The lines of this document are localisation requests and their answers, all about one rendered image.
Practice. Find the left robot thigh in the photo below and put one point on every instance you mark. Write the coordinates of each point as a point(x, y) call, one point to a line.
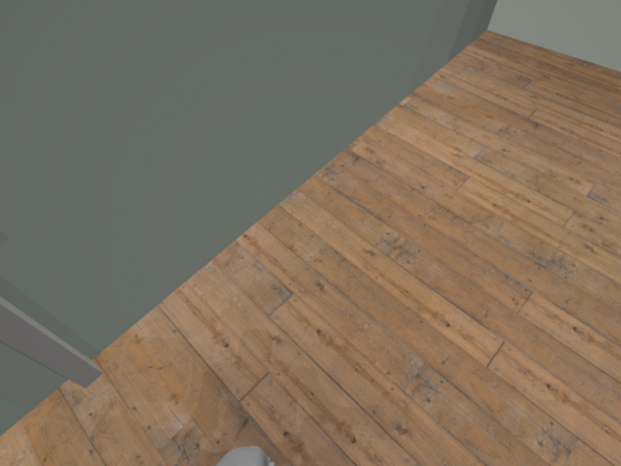
point(245, 456)

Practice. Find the panel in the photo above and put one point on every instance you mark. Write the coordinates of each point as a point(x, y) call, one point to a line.
point(23, 333)

